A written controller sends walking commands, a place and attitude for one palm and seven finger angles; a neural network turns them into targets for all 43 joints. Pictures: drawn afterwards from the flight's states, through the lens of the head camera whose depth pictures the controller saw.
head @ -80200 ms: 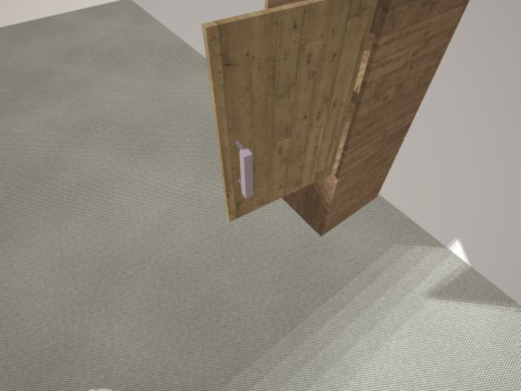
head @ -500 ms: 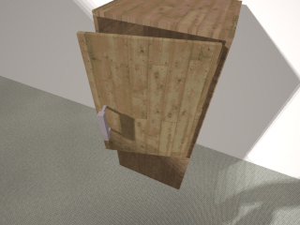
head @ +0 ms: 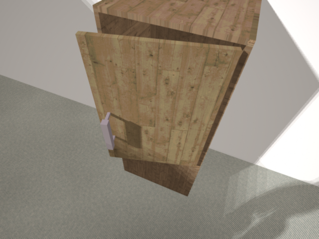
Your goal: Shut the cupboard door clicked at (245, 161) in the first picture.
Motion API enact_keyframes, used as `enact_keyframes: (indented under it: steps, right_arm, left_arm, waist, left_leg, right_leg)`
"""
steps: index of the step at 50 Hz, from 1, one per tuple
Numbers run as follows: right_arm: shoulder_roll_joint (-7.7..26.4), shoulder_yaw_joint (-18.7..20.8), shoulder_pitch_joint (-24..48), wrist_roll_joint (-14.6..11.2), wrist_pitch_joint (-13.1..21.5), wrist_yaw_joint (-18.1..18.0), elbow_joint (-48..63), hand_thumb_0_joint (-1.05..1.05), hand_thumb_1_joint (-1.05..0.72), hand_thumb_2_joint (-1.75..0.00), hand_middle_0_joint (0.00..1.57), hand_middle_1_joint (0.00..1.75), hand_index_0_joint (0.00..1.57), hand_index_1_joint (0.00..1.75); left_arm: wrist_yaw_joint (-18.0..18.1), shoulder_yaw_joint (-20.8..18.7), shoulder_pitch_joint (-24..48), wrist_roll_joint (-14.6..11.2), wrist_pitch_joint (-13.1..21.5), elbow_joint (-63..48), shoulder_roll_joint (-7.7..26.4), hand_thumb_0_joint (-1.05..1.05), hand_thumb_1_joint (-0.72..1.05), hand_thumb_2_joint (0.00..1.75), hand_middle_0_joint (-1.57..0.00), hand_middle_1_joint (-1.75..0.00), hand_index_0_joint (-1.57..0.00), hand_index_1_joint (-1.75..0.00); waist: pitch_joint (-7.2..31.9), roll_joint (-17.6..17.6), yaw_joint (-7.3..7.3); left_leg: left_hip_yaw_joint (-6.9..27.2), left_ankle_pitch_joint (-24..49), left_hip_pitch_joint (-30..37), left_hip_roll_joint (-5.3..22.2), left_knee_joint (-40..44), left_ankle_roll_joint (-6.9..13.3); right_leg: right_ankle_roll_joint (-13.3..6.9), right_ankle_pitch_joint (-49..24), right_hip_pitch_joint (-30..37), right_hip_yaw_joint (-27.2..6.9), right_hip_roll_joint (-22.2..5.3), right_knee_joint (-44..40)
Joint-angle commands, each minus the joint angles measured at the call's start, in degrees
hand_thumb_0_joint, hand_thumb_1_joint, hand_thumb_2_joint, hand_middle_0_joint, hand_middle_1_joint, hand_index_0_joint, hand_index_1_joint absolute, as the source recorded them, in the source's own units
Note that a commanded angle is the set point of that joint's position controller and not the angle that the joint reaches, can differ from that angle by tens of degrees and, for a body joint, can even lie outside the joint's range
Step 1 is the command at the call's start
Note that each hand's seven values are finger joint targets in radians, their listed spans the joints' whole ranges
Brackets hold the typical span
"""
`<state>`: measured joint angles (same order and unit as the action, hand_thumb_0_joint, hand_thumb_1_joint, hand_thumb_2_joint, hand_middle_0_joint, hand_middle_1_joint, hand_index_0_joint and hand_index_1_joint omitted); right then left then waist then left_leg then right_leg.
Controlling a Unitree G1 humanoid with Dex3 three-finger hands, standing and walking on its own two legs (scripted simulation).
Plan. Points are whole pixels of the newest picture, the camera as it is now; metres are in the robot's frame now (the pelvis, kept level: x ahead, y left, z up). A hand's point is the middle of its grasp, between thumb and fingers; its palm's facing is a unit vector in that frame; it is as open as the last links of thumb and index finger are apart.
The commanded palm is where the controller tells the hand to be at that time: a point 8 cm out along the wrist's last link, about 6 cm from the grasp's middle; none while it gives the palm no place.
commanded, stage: look again from close up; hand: left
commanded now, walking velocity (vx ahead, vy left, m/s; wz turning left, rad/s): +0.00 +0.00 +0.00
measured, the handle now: (109, 131) +0.49 +0.22 -0.11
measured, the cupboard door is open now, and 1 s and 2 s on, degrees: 16 16 16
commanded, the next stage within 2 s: raise the hand and make a fist in 0.34 s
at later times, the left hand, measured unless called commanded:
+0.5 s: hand out of the picture +0.06 +0.19 -0.16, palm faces +0.12 -0.97 -0.21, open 7.3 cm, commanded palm +0.10 +0.23 -0.07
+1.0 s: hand out of the picture +0.12 +0.18 -0.07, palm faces +0.12 -0.99 -0.06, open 5.5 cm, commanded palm +0.13 +0.22 -0.07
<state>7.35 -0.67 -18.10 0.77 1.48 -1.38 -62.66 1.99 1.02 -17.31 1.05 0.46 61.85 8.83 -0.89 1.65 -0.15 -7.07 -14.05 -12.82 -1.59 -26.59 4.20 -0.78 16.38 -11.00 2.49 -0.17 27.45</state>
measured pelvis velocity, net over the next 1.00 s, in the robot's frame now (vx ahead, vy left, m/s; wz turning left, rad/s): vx -0.03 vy -0.03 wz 0.12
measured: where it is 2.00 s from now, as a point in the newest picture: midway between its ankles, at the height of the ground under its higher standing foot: outside the picture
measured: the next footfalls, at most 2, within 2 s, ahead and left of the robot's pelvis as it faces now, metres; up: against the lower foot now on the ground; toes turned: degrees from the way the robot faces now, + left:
none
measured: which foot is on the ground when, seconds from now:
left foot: down 0.00-1.00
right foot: down 0.00-1.00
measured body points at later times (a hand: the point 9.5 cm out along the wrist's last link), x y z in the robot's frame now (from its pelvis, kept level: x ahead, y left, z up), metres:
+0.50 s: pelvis +0.01 +0.01 +0.00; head +0.04 +0.02 +0.45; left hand +0.05 +0.24 -0.14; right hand +0.03 -0.22 -0.15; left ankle +0.01 +0.07 -0.74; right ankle -0.02 -0.11 -0.73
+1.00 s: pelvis -0.03 -0.03 -0.12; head +0.04 -0.01 +0.32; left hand +0.11 +0.24 -0.07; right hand +0.24 -0.24 -0.16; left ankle +0.01 +0.07 -0.74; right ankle +0.04 -0.09 -0.74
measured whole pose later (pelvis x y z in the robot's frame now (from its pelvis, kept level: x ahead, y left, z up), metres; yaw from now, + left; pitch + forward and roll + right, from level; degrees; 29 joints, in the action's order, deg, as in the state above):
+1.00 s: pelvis -0.03 -0.03 -0.12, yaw +7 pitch +15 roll -2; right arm 16.6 2.4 -7.6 -0.9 15.9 -0.7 -28.3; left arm -18.1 -7.7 -29.2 -17.9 35.5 0.5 14.7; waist 7.5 0.5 -2.6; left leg 0.8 -32.4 -58.9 -1.6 -76.3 2.1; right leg -6.1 30.4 -58.1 9.5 1.2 73.1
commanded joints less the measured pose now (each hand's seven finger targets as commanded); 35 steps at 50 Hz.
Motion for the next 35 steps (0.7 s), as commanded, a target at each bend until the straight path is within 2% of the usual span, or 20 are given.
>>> enact_keyframes:
  steps: [1,11,20,21,22,23,24,25,26,27,28,29,30,31,32,33,34,35]
  right_arm:
    - [6.18,0.98,-2.44,-0.26,1.11,-0.51,1.29,0.0,-0.9,-0.9,0.2,0.3,0.2,0.3]
    - [6.6,0.88,-1.08,-0.25,0.96,-0.87,-0.09,0.0,-0.9,-0.9,0.2,0.3,0.2,0.3]
    - [6.67,0.81,-0.23,-0.2,0.78,-0.89,-0.71,0.0,-0.9,-0.9,0.2,0.3,0.2,0.3]
    - [6.89,0.77,-0.17,-0.16,0.83,-0.88,-0.72,0.0,-0.9,-0.9,0.2,0.3,0.2,0.3]
    - [9.74,0.79,2.84,-0.74,0.79,-0.32,3.21,0.0,-0.9,-0.9,0.2,0.3,0.2,0.3]
    - [21.85,3.78,-4.69,-1.99,11.9,-4.71,20.33,0.0,-0.9,-0.9,0.2,0.3,0.2,0.3]
    - [14.16,-1.42,-0.14,-5.65,17.89,-6.26,17.7,0.0,-0.9,-0.9,0.2,0.3,0.2,0.3]
    - [14.78,-0.27,1.37,-3.93,19.3,-6.12,14.76,0.0,-0.9,-0.9,0.2,0.3,0.2,0.3]
    - [10.41,0.66,2.02,-3.38,19.17,-3.09,14.59,0.0,-0.9,-0.9,0.2,0.3,0.2,0.3]
    - [14.31,2.89,1.5,-3.21,19.51,-0.87,19.1,0.0,-0.9,-0.9,0.2,0.3,0.2,0.3]
    - [14.35,3.52,3.32,-2.76,20.22,-0.33,21.98,0.0,-0.9,-0.9,0.2,0.3,0.2,0.3]
    - [15.05,3.33,4.49,-2.53,20.33,-0.23,23.04,0.0,-0.9,-0.9,0.2,0.3,0.2,0.3]
    - [14.96,3.95,3.5,-2.54,19.98,0.27,24.52,0.0,-0.9,-0.9,0.2,0.3,0.2,0.3]
    - [14.35,3.74,4.84,-2.26,19.74,0.76,26.95,0.0,-0.9,-0.9,0.2,0.3,0.2,0.3]
    - [14.55,4.24,6.05,-1.79,19.52,1.04,28.74,0.0,-0.9,-0.9,0.2,0.3,0.2,0.3]
    - [15.48,4.57,7.1,-1.32,18.95,1.63,30.84,0.0,-0.9,-0.9,0.2,0.3,0.2,0.3]
    - [15.27,5.28,8.38,-1.48,18.38,1.73,32.7,0.0,-0.9,-0.9,0.2,0.3,0.2,0.3]
    - [15.28,5.71,8.36,-1.78,17.68,2.42,34.13,0.0,-0.9,-0.9,0.2,0.3,0.2,0.3]
  left_arm:
    - [0.36,-0.87,-3.41,-0.14,1.18,-0.89,4.92,0.0,0.9,0.9,-0.2,-0.3,-0.2,-0.3]
    - [0.57,-0.85,-2.76,-0.12,0.86,0.41,5.07,0.0,0.9,0.9,-0.2,-0.3,-0.2,-0.3]
    - [0.49,-0.89,-2.12,-0.07,0.51,1.01,5.23,0.0,0.9,0.9,-0.2,-0.3,-0.2,-0.3]
    - [0.5,-0.94,-2.16,-0.11,0.56,0.93,5.33,0.0,0.9,0.9,-0.2,-0.3,-0.2,-0.3]
    - [2.63,-0.48,-4.97,0.49,1.43,1.75,5.49,0.0,0.9,0.9,-0.2,-0.3,-0.2,-0.3]
    - [3.55,-23.79,43.62,-7.41,16.08,-93.05,37.32,0.0,0.9,0.9,-0.2,-0.3,-0.2,-0.3]
    - [3.8,-1.81,4.14,-7.84,11.99,-75.1,11.61,0.0,0.9,0.9,-0.22,-0.32,-0.22,-0.32]
    - [6.26,-4.71,2.53,-10.35,8.92,-72.55,9.71,0.0,0.9,0.9,-0.24,-0.34,-0.24,-0.34]
    - [4.48,5.73,-12.24,-10.0,2.09,-55.01,-7.12,0.0,0.9,0.9,-0.25,-0.36,-0.25,-0.36]
    - [4.03,5.41,2.96,-11.07,3.76,-66.8,-2.79,0.0,0.9,0.9,-0.27,-0.38,-0.27,-0.38]
    - [2.52,4.13,3.15,-10.88,5.89,-65.04,-1.9,0.0,0.9,0.9,-0.29,-0.4,-0.29,-0.4]
    - [1.05,1.55,3.42,-10.36,8.47,-57.02,-0.12,0.0,0.9,0.9,-0.31,-0.42,-0.31,-0.42]
    - [-1.21,-1.47,-3.2,-10.44,11.15,-49.2,0.74,0.0,0.9,0.9,-0.33,-0.44,-0.33,-0.44]
    - [-4.04,-1.72,-8.86,-11.38,14.93,-44.7,-0.73,0.0,0.9,0.9,-0.35,-0.46,-0.35,-0.46]
    - [-7.39,-4.05,-13.55,-12.99,19.3,-43.91,-0.15,0.0,0.9,0.9,-0.36,-0.48,-0.36,-0.48]
    - [-11.4,-6.13,-15.7,-14.26,23.36,-44.66,1.05,0.0,0.9,0.9,-0.38,-0.5,-0.38,-0.5]
    - [-15.47,-8.87,-16.68,-15.51,27.47,-44.06,3.9,0.0,0.9,0.9,-0.4,-0.52,-0.4,-0.52]
    - [-19.49,-9.38,-17.4,-16.03,30.98,-42.82,4.99,0.0,0.9,0.9,-0.42,-0.54,-0.42,-0.54]
  waist:
    - [0.39,-1.91,0.06]
    - [-1.09,-1.38,0.01]
    - [-2.74,-1.17,-0.1]
    - [-1.84,-1.53,-0.11]
    - [-4.43,-5.07,-0.56]
    - [20.77,-6.05,11.0]
    - [25.15,-24.91,4.23]
    - [23.29,-19.13,2.13]
    - [12.84,-13.95,2.51]
    - [5.96,-9.97,3.76]
    - [1.98,-7.57,3.79]
    - [-3.49,0.21,4.84]
    - [-4.41,5.99,4.01]
    - [-3.51,14.98,2.58]
    - [-0.37,18.59,0.7]
    - [4.01,17.39,-0.7]
    - [5.0,21.65,-1.82]
    - [5.93,20.69,-2.13]
  left_leg:
    - [8.77,12.14,3.05,8.74,5.74,-0.29]
    - [8.47,16.69,5.04,8.78,6.09,-0.48]
    - [8.95,14.08,4.8,8.83,7.83,-0.46]
    - [8.86,14.41,5.26,8.73,7.68,-0.56]
    - [9.06,29.13,2.45,9.89,-2.08,-2.47]
    - [14.59,39.97,23.43,7.52,-3.18,-4.27]
    - [15.28,41.26,31.91,8.47,-3.02,-5.9]
    - [16.38,41.8,25.09,8.55,1.24,-8.79]
    - [15.3,32.93,12.83,8.62,7.5,-7.54]
    - [14.82,20.92,5.31,7.61,4.16,-7.03]
    - [13.96,10.42,-1.22,5.85,-0.01,-6.41]
    - [13.41,0.7,-8.94,3.99,-4.25,-6.01]
    - [11.93,-2.86,-13.55,1.91,-8.24,-5.7]
    - [11.02,-6.43,-18.82,1.06,-12.28,-4.95]
    - [9.87,-8.31,-23.37,0.08,-15.87,-4.93]
    - [8.84,-7.21,-26.11,-0.64,-18.56,-5.31]
    - [7.84,-9.25,-32.05,-1.3,-22.75,-5.51]
    - [7.54,-9.99,-36.02,-1.49,-25.48,-5.77]
  right_leg:
    - [-1.62,-10.57,-0.24,-5.32,-5.45,-4.17]
    - [-1.2,-12.48,0.23,-4.99,-5.82,-4.59]
    - [-0.92,-9.65,0.17,-4.67,-5.94,-5.87]
    - [-1.0,-10.25,0.6,-4.91,-6.08,-5.83]
    - [-0.18,-18.32,-3.3,-6.21,-7.38,-4.97]
    - [1.04,-23.19,-4.24,2.59,0.02,10.12]
    - [0.18,0.04,-11.87,2.42,2.41,22.08]
    - [-0.05,4.36,-12.37,1.9,1.75,25.09]
    - [0.21,6.7,-17.2,0.68,0.01,21.22]
    - [-0.14,5.04,-17.1,0.35,-1.1,16.94]
    - [-0.67,3.89,-18.1,1.31,-1.03,13.35]
    - [-0.99,3.03,-20.45,1.84,-1.2,9.18]
    - [-1.38,5.25,-21.83,1.34,-1.55,5.38]
    - [-1.3,11.4,-24.93,0.28,-2.1,6.2]
    - [-1.5,15.16,-26.15,-0.78,-2.11,8.44]
    - [-2.22,13.2,-25.73,-1.02,-1.95,11.91]
    - [-1.95,15.06,-26.17,-4.34,-2.7,13.84]
    - [-1.9,14.31,-24.47,-8.25,-3.84,15.56]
